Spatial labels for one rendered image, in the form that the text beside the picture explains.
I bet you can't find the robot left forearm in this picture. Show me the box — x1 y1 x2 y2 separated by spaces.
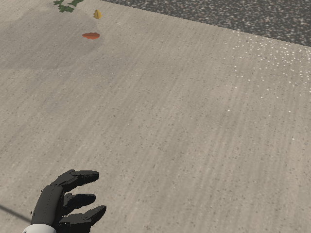
22 223 56 233

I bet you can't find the left robot hand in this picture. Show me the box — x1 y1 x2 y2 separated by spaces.
30 169 107 233

